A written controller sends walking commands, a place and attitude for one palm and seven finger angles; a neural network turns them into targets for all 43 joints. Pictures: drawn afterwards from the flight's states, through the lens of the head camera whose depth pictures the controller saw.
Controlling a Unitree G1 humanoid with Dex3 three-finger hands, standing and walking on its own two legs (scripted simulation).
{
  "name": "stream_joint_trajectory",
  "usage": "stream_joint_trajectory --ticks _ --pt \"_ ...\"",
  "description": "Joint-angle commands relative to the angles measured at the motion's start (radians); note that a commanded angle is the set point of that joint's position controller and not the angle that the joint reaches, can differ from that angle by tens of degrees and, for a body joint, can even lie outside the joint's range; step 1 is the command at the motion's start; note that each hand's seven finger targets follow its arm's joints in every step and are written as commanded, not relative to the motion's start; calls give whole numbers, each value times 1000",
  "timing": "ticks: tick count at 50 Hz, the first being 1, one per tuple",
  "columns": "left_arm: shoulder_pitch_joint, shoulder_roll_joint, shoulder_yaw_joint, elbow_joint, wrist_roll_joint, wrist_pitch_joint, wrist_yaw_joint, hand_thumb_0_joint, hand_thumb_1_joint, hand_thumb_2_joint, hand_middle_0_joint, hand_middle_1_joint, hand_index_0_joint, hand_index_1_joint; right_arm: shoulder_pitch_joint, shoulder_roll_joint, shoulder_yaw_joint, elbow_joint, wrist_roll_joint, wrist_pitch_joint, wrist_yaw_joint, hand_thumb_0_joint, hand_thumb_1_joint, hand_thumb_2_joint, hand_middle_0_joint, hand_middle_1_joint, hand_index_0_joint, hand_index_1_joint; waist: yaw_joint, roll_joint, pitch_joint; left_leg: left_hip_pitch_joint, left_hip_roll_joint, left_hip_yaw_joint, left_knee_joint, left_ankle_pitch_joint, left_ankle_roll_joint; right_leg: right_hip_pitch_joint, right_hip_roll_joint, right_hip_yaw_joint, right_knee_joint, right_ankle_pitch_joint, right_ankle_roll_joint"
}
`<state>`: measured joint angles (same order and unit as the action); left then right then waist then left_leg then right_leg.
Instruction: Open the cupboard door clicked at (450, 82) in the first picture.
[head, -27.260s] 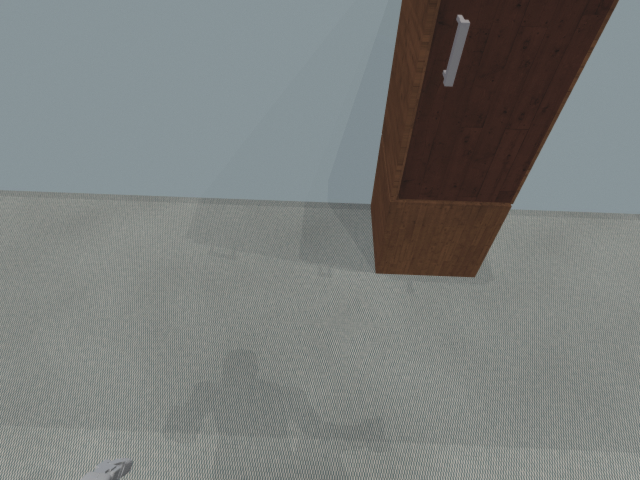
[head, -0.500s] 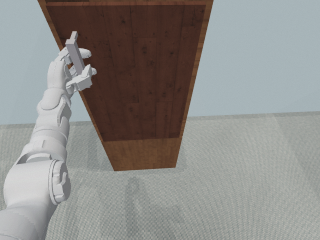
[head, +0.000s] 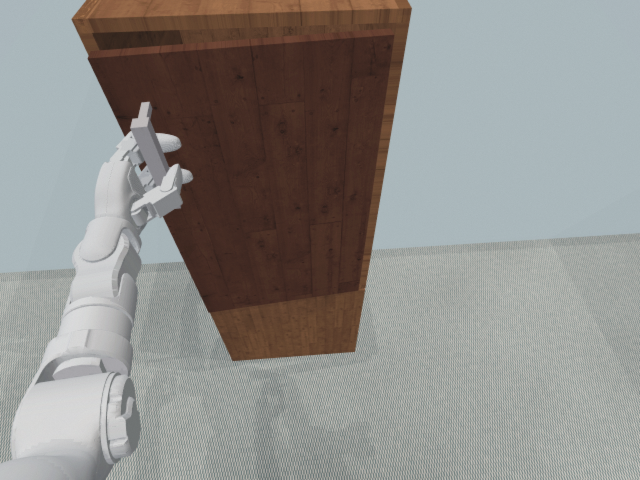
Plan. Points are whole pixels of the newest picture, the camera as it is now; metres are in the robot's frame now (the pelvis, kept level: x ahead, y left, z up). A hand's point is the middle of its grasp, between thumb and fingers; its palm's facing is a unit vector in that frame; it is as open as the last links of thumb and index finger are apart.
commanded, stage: pull the door open along its arc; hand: left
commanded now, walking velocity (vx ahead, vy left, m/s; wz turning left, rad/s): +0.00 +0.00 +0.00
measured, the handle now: (160, 158) +0.50 +0.19 +0.14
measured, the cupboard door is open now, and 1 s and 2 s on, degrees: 5 44 45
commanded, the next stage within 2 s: open thumb and fingers to let go in 0.74 s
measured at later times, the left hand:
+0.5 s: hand (241, 279) +0.30 +0.07 +0.14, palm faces +0.36 -0.93 +0.03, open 6.3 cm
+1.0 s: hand (265, 301) +0.28 +0.05 +0.14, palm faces +0.40 -0.92 -0.02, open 6.8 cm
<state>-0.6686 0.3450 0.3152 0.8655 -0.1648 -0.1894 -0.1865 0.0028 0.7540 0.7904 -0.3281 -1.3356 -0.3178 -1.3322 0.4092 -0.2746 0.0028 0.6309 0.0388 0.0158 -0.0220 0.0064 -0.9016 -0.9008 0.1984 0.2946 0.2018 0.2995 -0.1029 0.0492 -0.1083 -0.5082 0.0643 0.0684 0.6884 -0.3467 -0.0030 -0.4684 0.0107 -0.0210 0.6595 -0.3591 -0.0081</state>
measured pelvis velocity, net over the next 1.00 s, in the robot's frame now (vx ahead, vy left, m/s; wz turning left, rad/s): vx -0.01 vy -0.04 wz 0.09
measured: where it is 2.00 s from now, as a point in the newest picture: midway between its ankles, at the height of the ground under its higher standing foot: outside the picture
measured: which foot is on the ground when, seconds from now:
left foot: down 0.00-1.00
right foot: down 0.00-1.00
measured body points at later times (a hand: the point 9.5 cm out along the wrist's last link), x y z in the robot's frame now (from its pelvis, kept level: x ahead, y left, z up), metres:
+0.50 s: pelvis +0.00 -0.01 +0.01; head -0.02 -0.03 +0.46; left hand +0.28 +0.12 +0.14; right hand +0.23 -0.20 -0.06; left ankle -0.01 +0.12 -0.72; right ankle -0.02 -0.12 -0.72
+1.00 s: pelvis -0.01 -0.04 +0.01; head -0.03 -0.07 +0.46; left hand +0.25 +0.09 +0.14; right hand +0.20 -0.23 -0.09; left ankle -0.01 +0.12 -0.72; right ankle -0.02 -0.12 -0.72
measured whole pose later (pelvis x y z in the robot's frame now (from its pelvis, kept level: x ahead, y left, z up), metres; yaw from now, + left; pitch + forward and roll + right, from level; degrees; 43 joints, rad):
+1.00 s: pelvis -0.01 -0.04 +0.01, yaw +5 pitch -3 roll +0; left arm 0.01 -0.09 -0.28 -0.16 0.00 0.25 0.58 0.02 0.56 0.82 -0.33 -1.25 -0.33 -1.28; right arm 0.12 -0.20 0.01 0.66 -0.04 0.11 0.02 0.01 -0.90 -0.90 0.20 0.29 0.20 0.30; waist 0.01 0.07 -0.02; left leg -0.25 0.05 -0.03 0.59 -0.29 -0.03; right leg -0.18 0.01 -0.12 0.58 -0.36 -0.05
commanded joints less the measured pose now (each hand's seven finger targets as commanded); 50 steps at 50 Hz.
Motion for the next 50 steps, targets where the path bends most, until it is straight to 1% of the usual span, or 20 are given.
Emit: stream_joint_trajectory --ticks 1,4,7,8,9,10,13,16,17,20,22,23,25,30,32,34,41,42,44,50 --pt "-155 166 10 -419 -47 -47 -15 0 900 900 -400 -1350 -400 -1350 -52 -123 -49 -162 10 -54 -3 0 -900 -900 200 300 200 300 92 -35 -353 244 -57 -23 -53 477 44 235 27 -15 -53 606 -7" --pt "-47 114 -21 -528 -60 -8 -1 0 900 900 -400 -1350 -400 -1350 -97 -114 -45 -180 15 -62 -2 0 -900 -900 200 300 200 300 101 -52 -296 243 -59 -17 -74 454 44 248 22 -19 -67 606 -3" --pt "56 68 -53 -676 -61 27 25 0 900 900 -400 -1350 -400 -1350 -146 -104 -43 -203 15 -73 -2 0 -900 -900 200 300 200 300 112 -56 -285 267 -63 -12 -87 443 44 271 16 -21 -79 594 -3" --pt "52 5 57 -757 -121 49 167 0 900 900 -400 -1350 -400 -1350 -193 -60 -37 -205 16 -87 3 0 -900 -900 200 300 200 300 186 -70 -260 237 -66 -17 -95 425 28 270 20 -38 -95 540 -3" --pt "111 -95 -43 -782 -93 76 235 0 900 900 -400 -1350 -400 -1350 -209 -61 -33 -196 8 -96 11 0 -900 -900 200 300 200 300 154 -61 -227 256 -62 -14 -106 410 23 253 20 -41 -99 515 0" --pt "130 -143 -81 -823 -79 92 281 0 900 900 -400 -1350 -400 -1350 -216 -58 -33 -192 7 -100 18 0 -900 -900 200 300 200 300 144 -70 -199 262 -57 -21 -113 401 17 233 18 -52 -106 486 -1" --pt "250 -209 -140 -962 -20 141 410 0 900 900 -400 -1350 -400 -1350 -255 -47 -33 -195 -12 -93 30 0 -900 -900 200 300 200 300 153 -103 -219 298 -51 -21 -115 450 17 270 10 -51 -99 518 -1" --pt "318 -343 -285 -1164 55 209 526 0 900 900 -400 -1350 -400 -1350 -296 -20 -29 -212 -32 -75 43 0 -900 -900 200 300 200 300 151 -43 -258 354 -49 -18 -110 505 10 298 -1 -52 -93 546 -5" --pt "361 -364 -315 -1175 86 238 567 0 900 900 -400 -1350 -400 -1350 -306 -21 -30 -214 -42 -64 43 0 -900 -900 200 300 200 300 144 -84 -243 352 -47 -27 -107 493 14 302 -1 -56 -101 533 -4" --pt "390 -449 -425 -1256 164 313 668 0 900 900 -400 -1350 -400 -1350 -348 -3 -23 -213 -58 -28 53 0 -900 -900 200 300 200 300 127 -67 -179 352 -46 -36 -112 442 11 284 -11 -56 -121 497 -11" --pt "457 -462 -462 -1252 224 353 724 0 900 900 -400 -1350 -400 -1350 -371 0 -25 -204 -71 -6 55 0 -900 -900 200 300 200 300 124 -125 -141 344 -43 -49 -103 423 12 285 -15 -52 -141 481 -14" --pt "464 -492 -493 -1269 243 367 744 0 900 900 -400 -1350 -400 -1350 -385 4 -21 -205 -75 5 57 0 -900 -900 200 300 200 300 125 -121 -143 350 -47 -49 -104 415 13 283 -19 -48 -145 480 -16" --pt "529 -542 -549 -1281 256 382 760 0 900 900 -400 -1350 -400 -1350 -406 17 -18 -206 -75 20 61 0 -900 -900 200 300 200 300 131 -117 -135 359 -51 -51 -98 409 11 291 -23 -41 -152 492 -18" --pt "676 -623 -653 -1396 199 392 740 0 900 900 -400 -1350 -400 -1350 -455 37 -6 -217 -66 42 77 0 -900 -900 200 300 200 300 135 -95 -118 361 -55 -59 -89 388 7 313 -33 -39 -160 536 -12" --pt "755 -640 -683 -1424 194 407 736 0 900 900 -400 -1350 -400 -1350 -465 41 -3 -218 -63 51 89 0 -900 -900 200 300 200 300 139 -100 -96 356 -52 -64 -83 388 7 308 -35 -40 -167 539 -14" --pt "806 -616 -673 -1495 188 415 735 0 900 900 -400 -1350 -400 -1350 -469 42 -1 -225 -60 60 97 0 -900 -900 200 300 200 300 145 -106 -111 352 -52 -66 -82 397 5 324 -36 -40 -156 566 -13" --pt "567 -540 -567 -1357 196 402 792 0 900 900 -400 -1350 -400 -1350 -504 32 6 -185 -75 49 64 0 -900 -900 200 300 200 300 144 -155 -51 331 -78 -67 -78 295 12 263 -48 -2 -218 397 -1" --pt "464 -500 -534 -1326 200 390 801 0 900 900 -400 -1350 -400 -1350 -506 30 7 -169 -74 45 53 0 -900 -900 200 300 200 300 133 -167 -25 326 -83 -70 -82 274 16 245 -49 5 -242 328 -2" --pt "452 -524 -543 -1267 203 382 805 0 760 840 -390 -1335 -390 -1335 -506 33 5 -162 -79 34 44 0 -900 -900 200 300 200 300 139 -170 -24 329 -88 -70 -81 249 17 237 -59 21 -262 275 2" --pt "417 -553 -585 -1247 210 337 774 0 340 660 -360 -1290 -360 -1290 -468 34 -3 -161 -76 23 31 0 -900 -900 200 300 200 300 134 -166 -94 362 -85 -73 -111 286 20 294 -62 15 -239 364 2"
